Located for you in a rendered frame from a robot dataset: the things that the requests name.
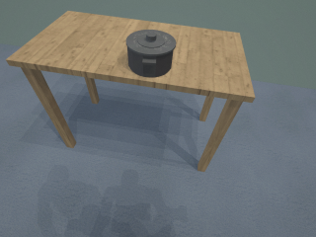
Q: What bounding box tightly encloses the knob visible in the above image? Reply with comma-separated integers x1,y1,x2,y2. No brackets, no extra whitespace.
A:
146,32,157,41

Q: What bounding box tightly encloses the lid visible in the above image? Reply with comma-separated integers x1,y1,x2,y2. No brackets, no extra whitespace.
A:
125,30,176,56

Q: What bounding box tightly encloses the table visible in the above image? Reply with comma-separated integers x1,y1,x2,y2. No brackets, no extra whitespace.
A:
6,11,256,172

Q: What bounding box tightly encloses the pot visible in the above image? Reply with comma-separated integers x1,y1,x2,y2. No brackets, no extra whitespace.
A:
127,48,174,78

